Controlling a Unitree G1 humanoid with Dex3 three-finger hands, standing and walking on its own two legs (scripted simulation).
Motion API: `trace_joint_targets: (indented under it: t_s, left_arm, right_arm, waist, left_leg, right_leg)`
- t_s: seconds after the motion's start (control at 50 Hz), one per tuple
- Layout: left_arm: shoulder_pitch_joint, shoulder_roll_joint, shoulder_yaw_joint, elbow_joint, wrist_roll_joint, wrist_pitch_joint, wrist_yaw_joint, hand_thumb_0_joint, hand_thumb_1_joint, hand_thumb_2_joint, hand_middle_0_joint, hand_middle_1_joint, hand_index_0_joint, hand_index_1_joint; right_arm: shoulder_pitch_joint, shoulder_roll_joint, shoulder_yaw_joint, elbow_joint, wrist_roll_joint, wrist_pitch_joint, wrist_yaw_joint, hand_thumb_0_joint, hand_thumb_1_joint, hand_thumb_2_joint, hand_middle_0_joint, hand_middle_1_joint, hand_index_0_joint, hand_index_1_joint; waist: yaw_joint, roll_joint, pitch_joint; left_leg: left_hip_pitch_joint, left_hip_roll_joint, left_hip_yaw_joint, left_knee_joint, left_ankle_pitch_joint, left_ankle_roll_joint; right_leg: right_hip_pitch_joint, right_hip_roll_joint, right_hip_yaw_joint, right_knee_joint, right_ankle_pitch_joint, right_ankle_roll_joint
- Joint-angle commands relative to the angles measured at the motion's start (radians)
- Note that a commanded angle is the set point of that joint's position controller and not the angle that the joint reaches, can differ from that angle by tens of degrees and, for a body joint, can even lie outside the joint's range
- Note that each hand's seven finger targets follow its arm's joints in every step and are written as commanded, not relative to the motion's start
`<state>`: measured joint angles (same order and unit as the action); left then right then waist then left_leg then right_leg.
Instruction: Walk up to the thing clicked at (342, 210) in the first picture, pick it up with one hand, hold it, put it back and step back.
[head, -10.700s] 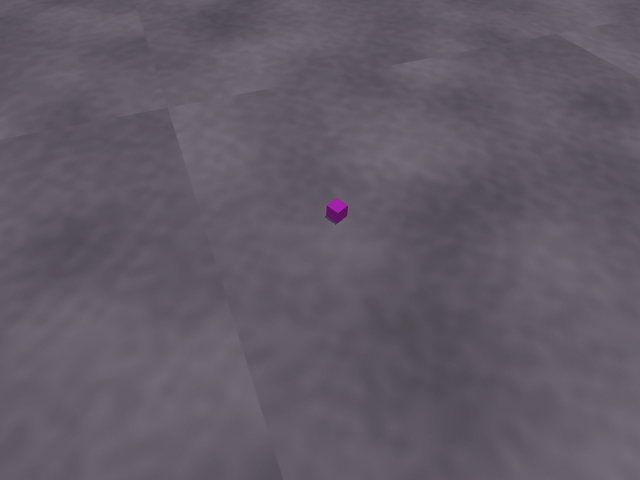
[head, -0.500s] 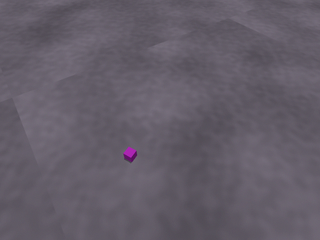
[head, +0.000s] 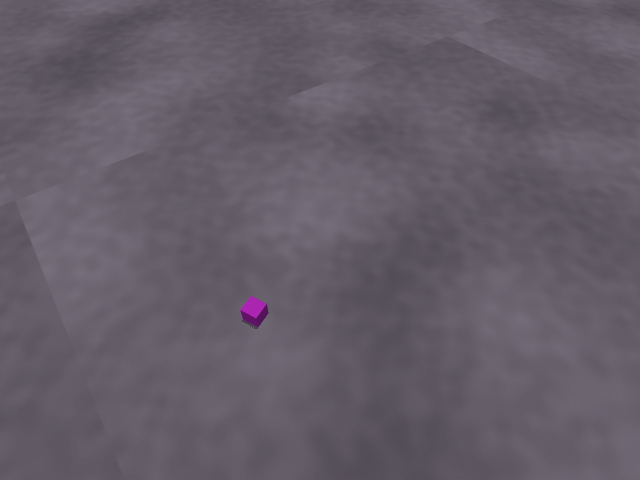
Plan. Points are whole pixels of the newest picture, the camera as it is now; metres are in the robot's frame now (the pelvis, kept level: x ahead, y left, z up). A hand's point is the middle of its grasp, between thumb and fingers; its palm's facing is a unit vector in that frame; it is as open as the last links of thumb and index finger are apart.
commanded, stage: stand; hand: left
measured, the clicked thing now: (254, 311) +0.75 +0.22 -0.75
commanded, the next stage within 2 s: walk up in 0.10 s
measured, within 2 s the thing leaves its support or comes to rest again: neither
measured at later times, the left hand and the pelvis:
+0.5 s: hand out of the picture +0.09 +0.34 -0.18, palm faces +0.01 -0.94 -0.35, open 7.4 cm; pelvis +0.08 +0.06 -0.02, yaw +2 degrees
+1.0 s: hand (169, 331) +0.36 +0.26 -0.13, palm faces +0.00 -0.93 -0.36, open 7.4 cm; pelvis +0.26 +0.00 -0.02, yaw +0 degrees
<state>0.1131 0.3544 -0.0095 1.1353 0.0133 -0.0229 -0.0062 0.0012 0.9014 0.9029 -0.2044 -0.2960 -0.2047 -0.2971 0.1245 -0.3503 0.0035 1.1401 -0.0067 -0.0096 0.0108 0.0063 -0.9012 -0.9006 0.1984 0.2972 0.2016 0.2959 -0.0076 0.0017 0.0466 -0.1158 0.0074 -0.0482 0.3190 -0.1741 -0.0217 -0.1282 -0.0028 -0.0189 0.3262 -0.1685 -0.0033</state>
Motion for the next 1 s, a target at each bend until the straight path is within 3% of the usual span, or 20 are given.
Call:
trace_joint_targets:
  t_s: [0.0,0.06,0.08,0.1,0.14,0.16,0.2,0.28,0.34,0.36,0.38,0.4,0.42,0.5,0.68,0.76,0.82,0.86,0.88,0.98]
  left_arm:
    - [-0.046,0.221,0.043,-0.062,-0.007,-0.018,0.012,0.0,0.9,0.9,-0.2,-0.3,-0.2,-0.3]
    - [-0.047,0.217,0.042,-0.061,-0.009,-0.016,0.012,0.0,0.9,0.9,-0.2,-0.3,-0.2,-0.3]
    - [0.027,0.276,0.106,-0.105,0.007,-0.021,-0.008,0.0,0.9,0.9,-0.2,-0.3,-0.2,-0.3]
    - [0.073,0.281,0.113,-0.095,0.018,-0.021,-0.014,0.0,0.9,0.9,-0.2,-0.3,-0.2,-0.3]
    - [0.122,0.306,0.136,-0.103,0.022,-0.021,-0.019,0.0,0.9,0.9,-0.2,-0.3,-0.2,-0.3]
    - [0.134,0.331,0.149,-0.119,0.024,-0.025,-0.016,0.0,0.9,0.9,-0.2,-0.3,-0.2,-0.3]
    - [0.122,0.333,0.16,-0.152,0.029,-0.037,-0.015,0.0,0.9,0.9,-0.2,-0.3,-0.2,-0.3]
    - [0.065,0.318,0.154,-0.212,0.029,-0.037,-0.029,0.0,0.9,0.9,-0.2,-0.3,-0.2,-0.3]
    - [-0.032,0.267,0.132,-0.266,0.016,-0.018,-0.04,0.0,0.9,0.9,-0.2,-0.3,-0.2,-0.3]
    - [0.004,0.211,0.116,-0.279,0.013,-0.015,-0.04,0.0,0.9,0.9,-0.2,-0.3,-0.2,-0.3]
    - [0.068,0.14,0.093,-0.288,0.013,-0.013,-0.04,0.0,0.9,0.9,-0.2,-0.3,-0.2,-0.3]
    - [0.115,0.192,0.108,-0.27,0.008,-0.002,-0.032,0.0,0.9,0.9,-0.2,-0.3,-0.2,-0.3]
    - [0.14,0.275,0.126,-0.253,0.004,0.004,-0.028,0.0,0.9,0.9,-0.2,-0.3,-0.2,-0.3]
    - [0.229,0.282,0.126,-0.198,-0.003,-0.002,-0.037,0.0,0.9,0.9,-0.2,-0.3,-0.2,-0.3]
    - [0.068,0.218,0.115,-0.319,0.009,-0.01,-0.072,0.0,0.9,0.9,-0.2,-0.3,-0.2,-0.3]
    - [0.064,0.209,0.125,-0.329,0.009,-0.014,-0.075,0.0,0.9,0.9,-0.2,-0.3,-0.2,-0.3]
    - [0.248,0.26,0.156,-0.29,0.009,-0.034,-0.056,0.0,0.9,0.9,-0.2,-0.3,-0.2,-0.3]
    - [0.339,0.373,0.186,-0.304,0.001,-0.044,-0.04,0.0,0.9,0.9,-0.2,-0.3,-0.2,-0.3]
    - [0.295,0.383,0.189,-0.315,-0.01,-0.038,-0.038,0.0,0.9,0.9,-0.2,-0.3,-0.2,-0.3]
    - [0.151,0.266,0.143,-0.366,-0.015,-0.04,-0.021,0.0,0.9,0.9,-0.2,-0.3,-0.2,-0.3]
  right_arm:
    - [-0.035,-0.208,-0.036,-0.059,0.0,-0.02,-0.015,0.0,-0.9,-0.9,0.2,0.3,0.2,0.3]
    - [-0.031,-0.213,-0.034,-0.056,-0.002,-0.02,-0.016,0.0,-0.9,-0.9,0.2,0.3,0.2,0.3]
    - [0.033,-0.273,-0.084,-0.102,-0.014,-0.03,0.004,0.0,-0.9,-0.9,0.2,0.3,0.2,0.3]
    - [0.028,-0.282,-0.094,-0.108,-0.026,-0.029,0.012,0.0,-0.9,-0.9,0.2,0.3,0.2,0.3]
    - [-0.047,-0.238,-0.086,-0.153,-0.032,-0.024,0.02,0.0,-0.9,-0.9,0.2,0.3,0.2,0.3]
    - [-0.057,-0.214,-0.089,-0.174,-0.035,-0.026,0.021,0.0,-0.9,-0.9,0.2,0.3,0.2,0.3]
    - [-0.037,-0.228,-0.1,-0.187,-0.028,-0.039,0.022,0.0,-0.9,-0.9,0.2,0.3,0.2,0.3]
    - [0.033,-0.211,-0.11,-0.208,-0.026,-0.056,0.042,0.0,-0.9,-0.9,0.2,0.3,0.2,0.3]
    - [0.254,-0.232,-0.149,-0.146,-0.032,-0.064,0.031,0.0,-0.9,-0.9,0.2,0.3,0.2,0.3]
    - [0.355,-0.276,-0.169,-0.123,-0.035,-0.067,0.018,0.0,-0.9,-0.9,0.2,0.3,0.2,0.3]
    - [0.422,-0.359,-0.189,-0.125,-0.053,-0.07,0.007,0.0,-0.9,-0.9,0.2,0.3,0.2,0.3]
    - [0.323,-0.401,-0.186,-0.182,-0.048,-0.077,0.004,0.0,-0.9,-0.9,0.2,0.3,0.2,0.3]
    - [0.209,-0.415,-0.185,-0.224,-0.025,-0.075,0.007,0.0,-0.9,-0.9,0.2,0.3,0.2,0.3]
    - [0.145,-0.304,-0.142,-0.28,-0.013,-0.093,0.004,0.0,-0.9,-0.9,0.2,0.3,0.2,0.3]
    - [0.228,-0.311,-0.139,-0.328,-0.004,-0.098,0.001,0.0,-0.9,-0.9,0.2,0.3,0.2,0.3]
    - [0.243,-0.314,-0.14,-0.353,-0.003,-0.088,-0.001,0.0,-0.9,-0.9,0.2,0.3,0.2,0.3]
    - [0.258,-0.257,-0.114,-0.38,0.001,-0.081,-0.007,0.0,-0.9,-0.9,0.2,0.3,0.2,0.3]
    - [0.332,-0.194,-0.087,-0.397,0.015,-0.079,-0.008,0.0,-0.9,-0.9,0.2,0.3,0.2,0.3]
    - [0.295,-0.278,-0.106,-0.38,0.002,-0.071,-0.021,0.0,-0.9,-0.9,0.2,0.3,0.2,0.3]
    - [0.331,-0.23,-0.103,-0.328,0.006,-0.055,0.001,0.0,-0.9,-0.9,0.2,0.3,0.2,0.3]
  waist:
    - [0.006,-0.009,-0.076]
    - [0.005,0.004,-0.072]
    - [0.018,0.0,-0.16]
    - [0.039,0.012,-0.095]
    - [0.086,-0.08,0.05]
    - [0.099,-0.16,0.085]
    - [0.088,-0.11,0.121]
    - [0.04,-0.167,0.041]
    - [-0.096,-0.084,0.009]
    - [-0.128,0.096,-0.042]
    - [-0.142,0.319,-0.054]
    - [-0.096,0.218,-0.042]
    - [-0.05,0.152,0.043]
    - [0.014,0.112,0.082]
    - [-0.03,0.127,0.08]
    - [-0.022,0.117,0.051]
    - [0.077,-0.053,-0.076]
    - [0.098,-0.324,-0.14]
    - [0.1,-0.251,-0.081]
    - [0.008,-0.152,0.044]
  left_leg:
    - [-0.016,0.106,-0.076,-0.043,0.11,0.031]
    - [-0.019,0.108,-0.074,-0.048,0.095,0.032]
    - [-0.037,0.058,-0.076,0.036,-0.329,0.101]
    - [-0.163,0.064,-0.097,0.056,-0.498,0.113]
    - [-0.406,-0.001,-0.003,0.217,-0.441,0.076]
    - [-0.465,-0.003,0.042,0.418,-0.324,0.056]
    - [-0.543,0.083,-0.021,0.44,-0.275,0.051]
    - [-0.3,0.077,0.022,0.308,-0.255,0.051]
    - [0.12,0.012,0.092,0.123,0.02,0.028]
    - [0.275,0.026,0.034,0.077,-0.041,0.032]
    - [0.317,0.232,-0.309,-0.041,-0.319,0.092]
    - [0.147,0.368,-0.616,-0.183,-0.629,0.167]
    - [0.005,0.408,-0.617,-0.217,-0.74,0.237]
    - [-0.018,0.269,-0.256,-0.139,-0.321,0.182]
    - [-0.008,0.233,-0.013,-0.037,0.209,0.215]
    - [-0.061,0.225,-0.011,0.036,0.212,0.191]
    - [-0.122,0.146,0.05,0.404,0.307,0.14]
    - [-0.449,-0.074,0.109,0.839,-0.325,0.06]
    - [-0.456,-0.015,0.035,0.909,-0.393,0.064]
    - [-0.331,0.032,0.006,0.796,-0.186,0.052]
  right_leg:
    - [0.048,-0.129,0.108,-0.057,0.106,-0.02]
    - [0.045,-0.127,0.111,-0.059,0.092,-0.02]
    - [0.12,-0.066,0.083,0.017,-0.339,-0.059]
    - [0.098,-0.094,0.137,0.024,-0.502,-0.085]
    - [0.111,-0.2,0.298,-0.105,-0.652,-0.139]
    - [0.114,-0.329,0.419,-0.21,-0.623,-0.206]
    - [0.187,-0.384,0.431,-0.187,-0.332,-0.274]
    - [0.059,-0.27,0.225,-0.139,-0.258,-0.209]
    - [-0.257,-0.143,0.039,0.133,-0.216,-0.126]
    - [-0.363,-0.061,-0.033,0.372,-0.268,-0.095]
    - [-0.547,0.062,-0.018,0.653,-0.444,-0.064]
    - [-0.534,0.063,0.124,0.759,-0.418,-0.058]
    - [-0.486,-0.012,0.176,0.778,-0.373,-0.067]
    - [-0.444,-0.059,0.164,0.713,-0.174,-0.039]
    - [-0.327,-0.089,0.025,0.349,-0.021,-0.013]
    - [-0.19,-0.049,-0.024,0.296,0.001,-0.04]
    - [0.116,-0.018,-0.018,0.167,-0.024,-0.08]
    - [0.306,-0.381,0.573,-0.02,-0.07,-0.24]
    - [0.198,-0.427,0.641,-0.028,-0.097,-0.308]
    - [-0.118,-0.213,0.192,-0.034,0.075,-0.212]
